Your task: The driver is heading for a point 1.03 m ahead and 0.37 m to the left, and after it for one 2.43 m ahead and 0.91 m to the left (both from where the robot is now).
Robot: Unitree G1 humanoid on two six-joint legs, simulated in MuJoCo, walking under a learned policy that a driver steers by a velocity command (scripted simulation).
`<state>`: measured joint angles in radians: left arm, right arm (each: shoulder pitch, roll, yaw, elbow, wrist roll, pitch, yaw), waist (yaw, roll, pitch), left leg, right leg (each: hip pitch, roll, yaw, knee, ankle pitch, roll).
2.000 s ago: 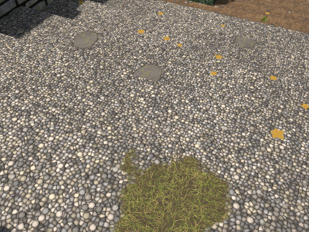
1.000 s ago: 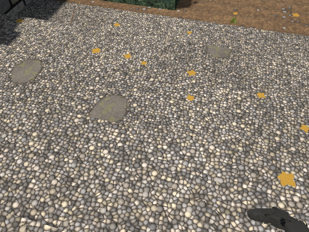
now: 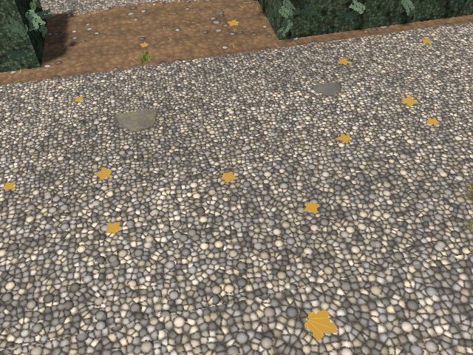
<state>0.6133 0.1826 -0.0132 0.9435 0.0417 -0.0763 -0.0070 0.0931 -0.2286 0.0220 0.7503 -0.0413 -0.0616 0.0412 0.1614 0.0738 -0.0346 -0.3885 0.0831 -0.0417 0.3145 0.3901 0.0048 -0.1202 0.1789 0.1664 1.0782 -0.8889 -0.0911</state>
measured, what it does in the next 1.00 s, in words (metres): goes down: left foot 0.18 m lower, then right foot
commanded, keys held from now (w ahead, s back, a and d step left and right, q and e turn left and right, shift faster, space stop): w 0.38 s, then w+q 0.62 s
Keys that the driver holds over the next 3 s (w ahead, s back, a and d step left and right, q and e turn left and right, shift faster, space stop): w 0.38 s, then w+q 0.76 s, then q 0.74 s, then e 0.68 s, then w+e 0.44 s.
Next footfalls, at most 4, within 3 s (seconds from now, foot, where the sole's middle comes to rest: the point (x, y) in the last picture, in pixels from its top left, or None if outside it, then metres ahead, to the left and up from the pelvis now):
0.02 left None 0.15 0.14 -0.84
0.44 right None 0.47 -0.10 -0.84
0.94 left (232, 333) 0.60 0.16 -0.84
1.36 right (277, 273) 0.93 0.05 -1.02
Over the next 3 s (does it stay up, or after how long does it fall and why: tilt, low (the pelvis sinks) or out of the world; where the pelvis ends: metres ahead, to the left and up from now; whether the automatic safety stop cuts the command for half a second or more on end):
stays up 1.06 0.25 -0.24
